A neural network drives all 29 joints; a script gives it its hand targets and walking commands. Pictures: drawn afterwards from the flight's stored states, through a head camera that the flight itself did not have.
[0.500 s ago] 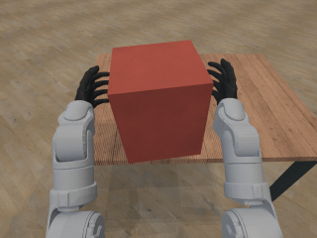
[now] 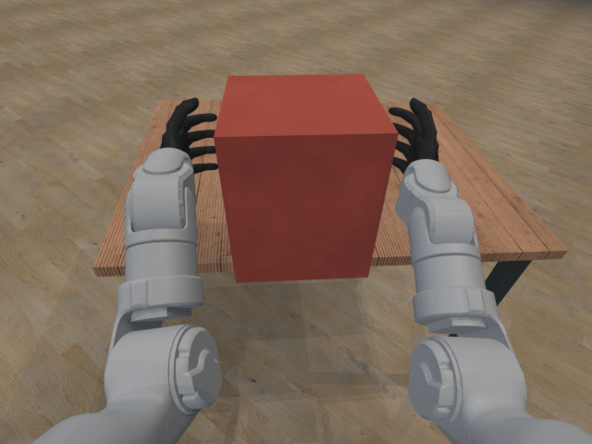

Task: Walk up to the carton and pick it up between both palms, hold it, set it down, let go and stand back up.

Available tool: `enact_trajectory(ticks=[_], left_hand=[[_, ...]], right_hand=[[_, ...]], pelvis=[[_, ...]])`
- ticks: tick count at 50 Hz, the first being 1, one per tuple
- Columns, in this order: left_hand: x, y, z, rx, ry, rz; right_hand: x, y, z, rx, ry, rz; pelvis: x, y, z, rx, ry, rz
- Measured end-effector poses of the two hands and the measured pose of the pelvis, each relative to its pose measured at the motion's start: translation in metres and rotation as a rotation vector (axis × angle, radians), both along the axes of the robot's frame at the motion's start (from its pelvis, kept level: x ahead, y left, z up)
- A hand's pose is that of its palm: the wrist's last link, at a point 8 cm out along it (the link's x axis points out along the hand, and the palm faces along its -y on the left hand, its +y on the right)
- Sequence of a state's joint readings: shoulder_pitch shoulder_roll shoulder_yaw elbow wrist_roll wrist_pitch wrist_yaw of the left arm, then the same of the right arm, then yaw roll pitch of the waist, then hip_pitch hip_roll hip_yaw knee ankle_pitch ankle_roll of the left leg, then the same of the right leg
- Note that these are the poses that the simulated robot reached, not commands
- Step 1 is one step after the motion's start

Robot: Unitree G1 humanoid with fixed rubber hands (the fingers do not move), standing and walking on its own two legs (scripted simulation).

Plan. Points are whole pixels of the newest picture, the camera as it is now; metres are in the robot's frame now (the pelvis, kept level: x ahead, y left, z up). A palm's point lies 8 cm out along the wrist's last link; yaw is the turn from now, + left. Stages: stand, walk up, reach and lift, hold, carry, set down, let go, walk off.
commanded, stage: hold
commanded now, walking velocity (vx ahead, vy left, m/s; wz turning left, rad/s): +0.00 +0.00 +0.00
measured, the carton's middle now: (299, 178) +0.48 +0.01 +0.15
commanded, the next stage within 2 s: set down in 1.70 s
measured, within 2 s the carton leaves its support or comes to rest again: neither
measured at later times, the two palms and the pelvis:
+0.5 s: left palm (122, 133) +0.36 +0.20 +0.28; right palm (414, 122) +0.37 -0.10 +0.30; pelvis -0.04 +0.01 -0.01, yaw +2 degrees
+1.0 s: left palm (122, 125) +0.35 +0.19 +0.29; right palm (438, 107) +0.34 -0.11 +0.33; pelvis -0.05 +0.01 -0.01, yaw +2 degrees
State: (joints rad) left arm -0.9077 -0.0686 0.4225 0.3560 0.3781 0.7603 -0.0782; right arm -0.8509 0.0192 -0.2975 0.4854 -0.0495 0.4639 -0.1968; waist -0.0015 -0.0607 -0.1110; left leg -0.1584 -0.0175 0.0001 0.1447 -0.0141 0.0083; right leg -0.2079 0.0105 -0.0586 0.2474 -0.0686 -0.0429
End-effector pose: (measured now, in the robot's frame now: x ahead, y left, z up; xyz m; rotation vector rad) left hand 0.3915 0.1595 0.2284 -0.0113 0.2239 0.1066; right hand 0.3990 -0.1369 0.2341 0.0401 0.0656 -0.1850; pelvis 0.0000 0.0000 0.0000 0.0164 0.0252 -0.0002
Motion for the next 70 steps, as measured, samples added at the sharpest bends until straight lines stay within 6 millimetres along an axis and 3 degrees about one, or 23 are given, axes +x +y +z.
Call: enact_trajectory(ticks=[10, 20, 32, 38, 46, 58, 64, 70], left_hand=[[-0.015, 0.009, 0.038, 0.075, -0.066, 0.034], [-0.029, 0.025, 0.048, 0.079, -0.058, 0.027], [-0.04, 0.066, 0.066, 0.062, -0.117, 0.066], [-0.044, 0.073, 0.072, 0.067, -0.124, 0.052], [-0.043, 0.051, 0.071, 0.054, -0.127, 0.004], [-0.044, 0.01, 0.066, 0.11, -0.093, -0.035], [-0.047, 0.014, 0.077, 0.125, -0.112, -0.016], [-0.054, 0.039, 0.093, 0.134, -0.141, 0.034]], right_hand=[[-0.009, 0.009, 0.042, 0.005, -0.06, 0.055], [-0.024, 0.019, 0.059, 0.005, -0.044, 0.139], [-0.037, 0.06, 0.094, -0.015, -0.102, 0.211], [-0.041, 0.066, 0.107, -0.024, -0.104, 0.23], [-0.052, 0.043, 0.107, -0.029, -0.102, 0.199], [-0.056, -0.001, 0.076, -0.007, -0.07, 0.161], [-0.054, 0.003, 0.073, 0.036, -0.086, 0.174], [-0.051, 0.028, 0.093, 0.039, -0.107, 0.222]], pelvis=[[-0.02, -0.002, -0.006, -0.022, 0.084, 0.04], [-0.035, 0.003, -0.012, -0.042, 0.087, 0.045], [-0.04, 0.014, -0.014, -0.035, 0.089, 0.043], [-0.039, 0.016, -0.013, -0.039, 0.097, 0.054], [-0.041, 0.012, -0.012, -0.036, 0.081, 0.041], [-0.055, 0.002, -0.015, -0.021, 0.067, 0.012], [-0.059, 0.001, -0.017, -0.012, 0.08, -0.001], [-0.056, 0.005, -0.017, -0.017, 0.096, 0.008]])
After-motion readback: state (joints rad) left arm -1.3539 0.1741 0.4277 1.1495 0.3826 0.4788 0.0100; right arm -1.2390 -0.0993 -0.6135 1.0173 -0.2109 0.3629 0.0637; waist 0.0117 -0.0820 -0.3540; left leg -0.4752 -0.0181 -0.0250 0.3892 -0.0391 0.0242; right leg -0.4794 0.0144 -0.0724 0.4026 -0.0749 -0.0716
